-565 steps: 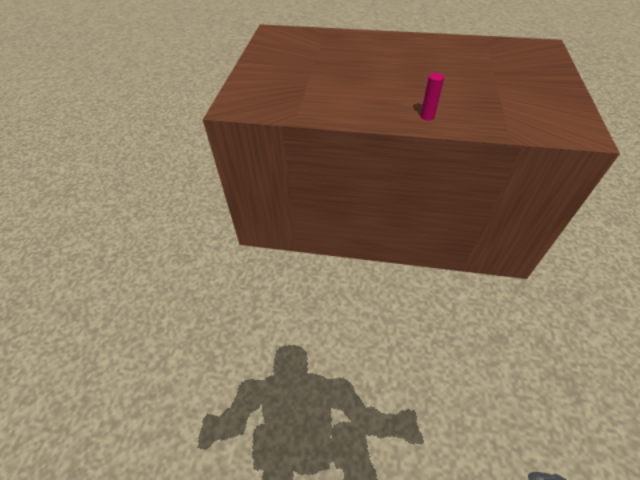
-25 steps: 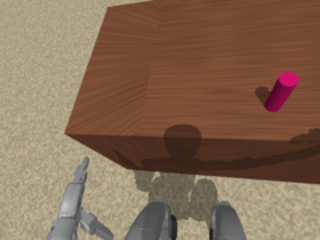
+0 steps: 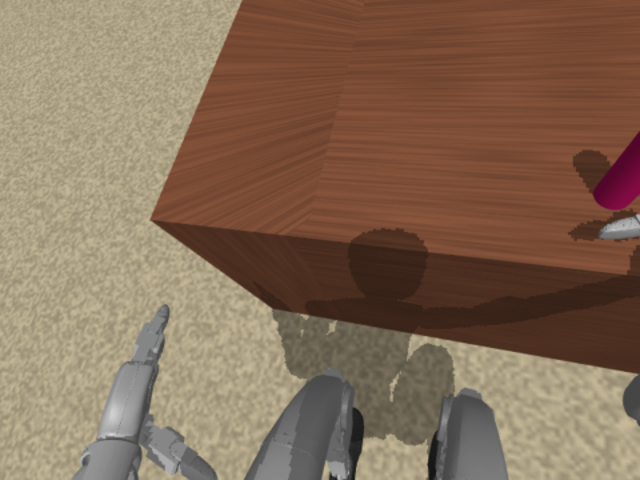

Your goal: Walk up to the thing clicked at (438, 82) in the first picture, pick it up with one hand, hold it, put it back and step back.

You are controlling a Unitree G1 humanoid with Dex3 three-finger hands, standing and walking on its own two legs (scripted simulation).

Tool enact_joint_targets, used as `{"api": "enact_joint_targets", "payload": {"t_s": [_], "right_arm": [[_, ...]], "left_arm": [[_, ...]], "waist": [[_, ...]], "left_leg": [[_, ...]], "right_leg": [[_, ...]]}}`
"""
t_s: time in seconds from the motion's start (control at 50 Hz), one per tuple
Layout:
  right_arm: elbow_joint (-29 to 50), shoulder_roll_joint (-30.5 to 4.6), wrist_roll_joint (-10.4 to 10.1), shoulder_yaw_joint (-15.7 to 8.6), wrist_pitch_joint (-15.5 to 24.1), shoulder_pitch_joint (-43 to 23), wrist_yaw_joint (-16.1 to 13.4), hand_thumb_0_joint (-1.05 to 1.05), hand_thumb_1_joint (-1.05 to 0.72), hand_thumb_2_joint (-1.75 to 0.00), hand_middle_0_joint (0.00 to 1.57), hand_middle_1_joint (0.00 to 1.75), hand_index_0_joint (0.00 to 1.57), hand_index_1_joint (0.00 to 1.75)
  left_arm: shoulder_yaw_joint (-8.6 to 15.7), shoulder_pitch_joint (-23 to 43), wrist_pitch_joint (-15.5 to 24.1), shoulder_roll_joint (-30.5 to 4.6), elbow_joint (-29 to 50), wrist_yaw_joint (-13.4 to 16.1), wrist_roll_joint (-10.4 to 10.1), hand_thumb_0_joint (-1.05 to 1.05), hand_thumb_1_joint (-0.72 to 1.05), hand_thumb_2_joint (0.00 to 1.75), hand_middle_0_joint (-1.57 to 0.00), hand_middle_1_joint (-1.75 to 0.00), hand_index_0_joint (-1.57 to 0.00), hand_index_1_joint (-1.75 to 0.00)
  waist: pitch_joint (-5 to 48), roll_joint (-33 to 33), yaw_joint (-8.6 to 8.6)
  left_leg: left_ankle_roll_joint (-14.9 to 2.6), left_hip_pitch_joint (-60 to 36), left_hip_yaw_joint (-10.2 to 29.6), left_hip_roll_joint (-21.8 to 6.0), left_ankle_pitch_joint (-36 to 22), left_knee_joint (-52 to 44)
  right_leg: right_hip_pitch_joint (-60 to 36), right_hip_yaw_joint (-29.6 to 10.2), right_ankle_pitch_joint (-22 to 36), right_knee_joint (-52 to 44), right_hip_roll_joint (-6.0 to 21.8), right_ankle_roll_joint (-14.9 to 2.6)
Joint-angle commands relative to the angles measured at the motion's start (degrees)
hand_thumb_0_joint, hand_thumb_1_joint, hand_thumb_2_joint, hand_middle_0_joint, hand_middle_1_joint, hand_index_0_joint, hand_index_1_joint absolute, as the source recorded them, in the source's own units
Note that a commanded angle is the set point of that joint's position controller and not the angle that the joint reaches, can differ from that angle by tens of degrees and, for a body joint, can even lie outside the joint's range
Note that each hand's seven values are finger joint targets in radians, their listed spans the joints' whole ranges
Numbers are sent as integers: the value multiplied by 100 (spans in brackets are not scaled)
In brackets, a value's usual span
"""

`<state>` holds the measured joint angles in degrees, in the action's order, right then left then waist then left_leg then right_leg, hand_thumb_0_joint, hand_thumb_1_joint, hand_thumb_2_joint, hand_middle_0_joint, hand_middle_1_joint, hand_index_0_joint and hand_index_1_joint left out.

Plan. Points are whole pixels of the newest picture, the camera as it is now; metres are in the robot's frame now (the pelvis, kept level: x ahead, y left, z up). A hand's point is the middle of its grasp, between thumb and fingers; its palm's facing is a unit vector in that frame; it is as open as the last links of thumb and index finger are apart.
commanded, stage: close in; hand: right
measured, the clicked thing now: (636, 167) +0.48 -0.25 +0.01
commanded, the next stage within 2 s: rest palm in 0.24 s
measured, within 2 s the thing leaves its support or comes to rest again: leaves its support in 1.32 s
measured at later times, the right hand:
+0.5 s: hand (630, 176) +0.47 -0.25 +0.01, palm faces +0.28 +0.96 +0.01, open 17.4 cm
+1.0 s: hand (626, 168) +0.48 -0.24 +0.01, palm faces +0.27 +0.96 +0.01, open 10.9 cm
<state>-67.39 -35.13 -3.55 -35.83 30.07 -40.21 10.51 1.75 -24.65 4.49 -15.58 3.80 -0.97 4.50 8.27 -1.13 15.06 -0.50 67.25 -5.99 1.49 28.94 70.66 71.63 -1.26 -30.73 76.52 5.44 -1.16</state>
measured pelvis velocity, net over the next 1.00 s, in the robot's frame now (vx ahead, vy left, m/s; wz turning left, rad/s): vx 0.01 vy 0.00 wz -0.01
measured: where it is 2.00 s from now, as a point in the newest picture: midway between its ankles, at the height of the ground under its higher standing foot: outside the picture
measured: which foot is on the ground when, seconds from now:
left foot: down 0.00-1.00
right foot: down 0.00-1.00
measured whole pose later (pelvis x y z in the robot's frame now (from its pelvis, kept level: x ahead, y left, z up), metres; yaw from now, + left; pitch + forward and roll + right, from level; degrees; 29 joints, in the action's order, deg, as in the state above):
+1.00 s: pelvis +0.01 +0.00 +0.01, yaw +0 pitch +24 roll +5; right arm -65.8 -28.9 -1.7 -31.9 31.1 -39.4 4.7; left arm 3.6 -22.7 0.5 -15.8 4.0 -1.8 4.7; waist 8.3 -0.5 14.2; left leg -0.3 64.4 -5.1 1.2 29.0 68.9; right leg 68.2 -0.4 -30.6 74.0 4.9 -1.2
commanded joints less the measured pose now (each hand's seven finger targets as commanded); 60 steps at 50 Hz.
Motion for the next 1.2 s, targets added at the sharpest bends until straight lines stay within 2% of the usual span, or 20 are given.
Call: {"api": "enact_joint_targets", "payload": {"t_s": [0.0, 0.04, 0.12, 0.16, 0.18, 0.24, 0.28, 0.32, 0.38, 0.42, 0.46, 0.52, 0.62, 0.72, 0.78, 0.84, 0.96, 1.08, 1.12, 1.18], "right_arm": [[1028, -1091, 17, 184, 399, -1619, -76, 0, 61, -4, 3, 6, 4, 6], [1653, -1659, 87, -73, 443, -1947, -177, 0, 61, -5, 2, 6, 3, 6], [1312, -718, 9, 382, 263, -1360, -191, 0, 61, -5, 2, 6, 3, 6], [2212, -1224, -3, 135, 329, -1920, -296, 0, 61, -4, 3, 6, 4, 6], [2008, -675, -11, 495, 275, -1747, -276, 0, 61, -4, 2, 6, 3, 6], [1552, -99, -83, 707, 232, -1234, -324, 0, 61, -4, 3, 6, 4, 6], [2418, -806, -8, 330, 317, -1643, -458, 0, 61, -4, 3, 6, 4, 6], [2618, -552, -28, 494, 341, -1782, -503, 0, 59, -2, 6, 4, 6, 4], [1632, -87, -10, 660, 224, -813, -568, 0, 60, -6, 15, 11, 16, 11], [2248, -799, 29, 210, 314, -1173, -638, 0, 58, -9, 31, 23, 32, 23], [1753, -299, 1, 465, 317, -1103, -590, 0, 57, -9, 47, 28, 47, 28], [1492, -419, 26, 417, 476, -1337, -539, 0, 59, -9, 57, 33, 58, 33], [1501, -591, 135, 488, 616, -1886, -426, 0, 53, -14, 69, 41, 69, 41], [1810, -978, 158, 307, 461, -1838, -441, 0, 44, -24, 79, 51, 80, 51], [1727, -544, 81, 477, 335, -1622, -488, 0, 40, -33, 87, 61, 88, 61], [1450, -434, 83, 459, 326, -1484, -541, 0, 32, -40, 93, 67, 93, 68], [1143, -907, 191, 296, 563, -2150, -629, 0, 9, -61, 107, 86, 108, 87], [1252, -1230, 281, 312, 583, -2571, -634, 0, -21, -80, 121, 103, 121, 103], [1344, -974, 260, 469, 516, -2496, -591, 0, -30, -87, 126, 109, 125, 109], [1385, -928, 250, 464, 396, -2355, -644, 0, -41, -96, 133, 117, 132, 117]], "left_arm": [[651, 146, 271, -914, 1071, 99, -6, 0, -53, 3, -5, -5, -6, -4], [819, 84, 239, -1100, 1343, 134, -12, 0, -54, 3, -5, -5, -6, -5], [896, -468, 158, -1048, 1066, 111, -43, 0, -53, 3, -5, -5, -6, -4], [989, -530, 124, -1133, 1093, 121, -45, 0, -54, 3, -5, -5, -6, -5], [899, -611, 114, -1021, 978, 92, -24, 0, -54, 3, -5, -5, -6, -5], [665, -396, 69, -703, 545, 37, -55, 0, -54, 3, -5, -5, -6, -5], [953, -30, 87, -1007, 1006, 74, -52, 0, -53, 3, -5, -5, -6, -5], [860, -59, 55, -948, 1020, 51, -6, 0, -59, 8, -6, -5, -3, -7], [980, -332, -19, -1012, 809, 53, -52, 0, -58, 7, -5, -4, -3, -6], [1095, -168, -57, -1155, 1228, 59, -84, 0, -55, 5, -5, -5, -5, -5], [864, -326, -91, -888, 1113, 10, -63, 0, -55, 5, -5, -5, -5, -5], [743, -276, -52, -702, 788, -5, -64, 0, -54, 4, -4, -4, -5, -4], [811, -174, 6, -860, 1215, 13, -25, 0, -55, 5, -4, -5, -5, -4], [935, -409, -26, -1033, 1208, -19, -14, 0, -54, 4, -4, -5, -5, -4], [934, -431, -86, -973, 1012, -56, -7, 0, -54, 4, -4, -5, -5, -4], [837, 101, -60, -918, 1117, -48, -1, 0, -54, 4, -4, -5, -5, -4], [938, 156, -23, -1058, 1089, 57, -1, 0, -54, 4, -4, -5, -5, -4], [703, -437, -50, -818, 905, 4, 16, 0, -53, 3, -4, -5, -6, -4], [636, -325, -20, -790, 1044, -23, 35, 0, -53, 3, -5, -5, -6, -4], [877, -206, -31, -1039, 1159, -14, 46, 0, -53, 3, -5, -5, -6, -4]], "waist": [[2349, 1282, -169], [2978, 1512, -247], [2806, 1416, -103], [3223, 1795, -198], [3161, 1722, -145], [2149, 1494, -291], [2870, 1511, -435], [3183, 1623, -434], [2618, 970, -307], [3028, 1022, -416], [2677, 920, -272], [2170, 901, -193], [2716, 1199, 14], [3336, 1828, -202], [2961, 1742, -265], [2591, 1308, -324], [2549, 874, -17], [2542, 1583, 64], [2854, 1844, 17], [2974, 1977, -70]], "left_leg": [[-137, -1129, 355, 142, -1131, -744], [-136, -1320, 394, 140, -1192, -768], [-125, -1144, 254, 194, -1332, -833], [-156, -1103, 236, 192, -1468, -807], [-149, -1020, 198, 206, -1574, -801], [-161, -771, 202, 187, -1444, -785], [-135, -1275, 288, 146, -1659, -821], [-122, -1446, 317, 146, -1853, -843], [-55, -1735, 318, 153, -2085, -964], [-38, -2035, 380, 123, -2172, -969], [-37, -1882, 356, 147, -2186, -988], [-17, -1614, 459, 91, -2104, -954], [-50, -1480, 437, 104, -1928, -899], [-105, -1291, 279, 148, -1839, -846], [-122, -1305, 261, 166, -1720, -922], [-113, -1341, 284, 153, -1578, -907], [-43, -1525, 419, 138, -1384, -980], [-103, -1029, 372, 151, -1199, -926], [-124, -920, 299, 170, -1292, -861], [-155, -804, 226, 189, -1212, -834]], "right_leg": [[-1933, -278, 1206, -1017, -242, 63], [-2341, -267, 1324, -1032, -229, 77], [-2679, -310, 1623, -1108, -246, 72], [-3231, -325, 2079, -1122, -210, 120], [-3341, -330, 2315, -1095, -207, 122], [-2748, -324, 2221, -1144, -219, 130], [-2930, -274, 2181, -1136, -231, 93], [-3218, -224, 2394, -1102, -239, 94], [-2668, -193, 2276, -1149, -306, 22], [-2750, -174, 2317, -1189, -311, 27], [-2699, -174, 2366, -1176, -317, 34], [-2280, -167, 2142, -1052, -310, -18], [-2756, -208, 2185, -1020, -289, 17], [-3501, -281, 2711, -1129, -259, 121], [-3257, -268, 2513, -1224, -273, 135], [-2648, -264, 2043, -1225, -270, 101], [-2184, -253, 1376, -1139, -265, 5], [-2614, -271, 1437, -1198, -254, 75], [-3039, -300, 1806, -1198, -239, 124], [-3342, -348, 2082, -1261, -210, 184]]}}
